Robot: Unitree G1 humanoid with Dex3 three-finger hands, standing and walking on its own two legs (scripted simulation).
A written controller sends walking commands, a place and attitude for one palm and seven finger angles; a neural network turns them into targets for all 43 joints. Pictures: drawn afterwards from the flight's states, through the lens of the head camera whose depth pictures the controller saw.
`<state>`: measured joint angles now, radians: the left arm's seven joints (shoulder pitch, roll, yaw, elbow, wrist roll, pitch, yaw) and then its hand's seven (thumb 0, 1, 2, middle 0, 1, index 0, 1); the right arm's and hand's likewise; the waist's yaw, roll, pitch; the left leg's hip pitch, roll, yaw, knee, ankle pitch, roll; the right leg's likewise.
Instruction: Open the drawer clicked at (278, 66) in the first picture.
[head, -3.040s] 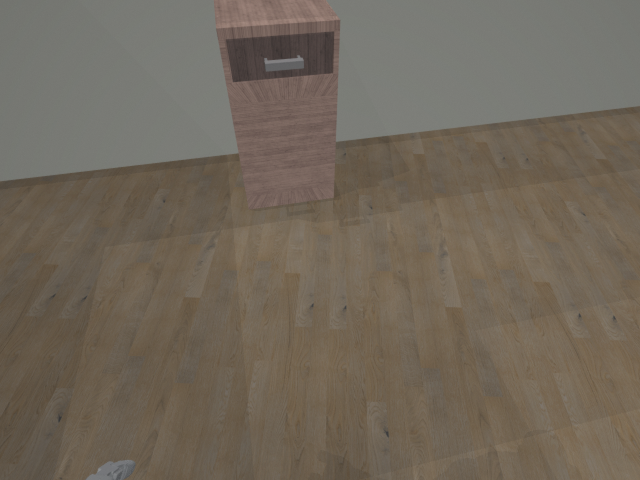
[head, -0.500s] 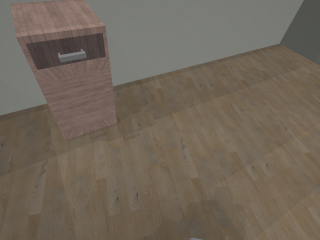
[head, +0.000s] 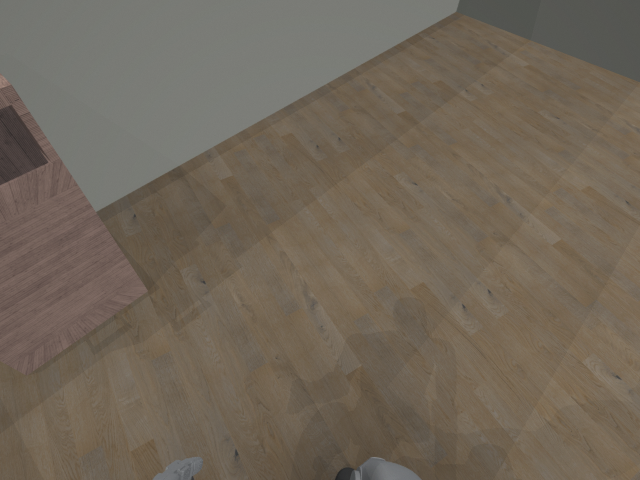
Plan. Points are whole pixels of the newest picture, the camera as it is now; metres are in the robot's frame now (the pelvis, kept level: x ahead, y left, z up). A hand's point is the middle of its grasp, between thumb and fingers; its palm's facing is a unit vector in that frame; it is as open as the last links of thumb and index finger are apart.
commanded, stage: walk to a spot facing it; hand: left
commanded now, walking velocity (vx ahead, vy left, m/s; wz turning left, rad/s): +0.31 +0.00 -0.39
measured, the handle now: out of the picture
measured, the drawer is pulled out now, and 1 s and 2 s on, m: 0.00 0.00 0.00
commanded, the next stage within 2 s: turn to face it in 0.10 s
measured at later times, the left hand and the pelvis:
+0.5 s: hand (181, 427) +0.22 +0.21 -0.18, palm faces +0.08 -0.98 -0.18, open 7.4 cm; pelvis +0.21 +0.03 +0.00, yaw +0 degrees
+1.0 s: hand (191, 377) +0.28 +0.19 -0.13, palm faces +0.28 -0.91 -0.30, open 7.4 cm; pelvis +0.23 -0.03 +0.02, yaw +16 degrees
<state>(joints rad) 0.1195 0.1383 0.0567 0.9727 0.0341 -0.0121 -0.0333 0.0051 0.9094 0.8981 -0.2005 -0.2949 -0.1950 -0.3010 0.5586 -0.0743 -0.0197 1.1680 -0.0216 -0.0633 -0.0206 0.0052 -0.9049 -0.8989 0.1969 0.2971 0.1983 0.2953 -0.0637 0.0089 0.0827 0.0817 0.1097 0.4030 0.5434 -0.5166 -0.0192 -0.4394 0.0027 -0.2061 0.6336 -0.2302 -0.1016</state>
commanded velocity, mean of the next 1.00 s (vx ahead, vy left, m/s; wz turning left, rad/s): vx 0.04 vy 0.00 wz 0.45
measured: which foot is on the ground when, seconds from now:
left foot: down 0.00-0.02, up 0.04-0.40, down 0.42-0.90, up 0.92-1.00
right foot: up 0.00-0.00, down 0.02-0.44, up 0.46-0.88, down 0.90-1.00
